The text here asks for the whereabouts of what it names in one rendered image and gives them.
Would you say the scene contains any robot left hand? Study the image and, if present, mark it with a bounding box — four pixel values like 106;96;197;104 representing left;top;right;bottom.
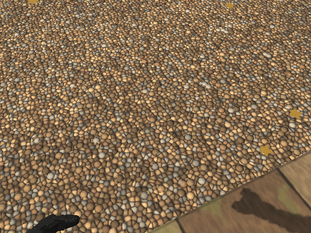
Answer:
25;214;80;233

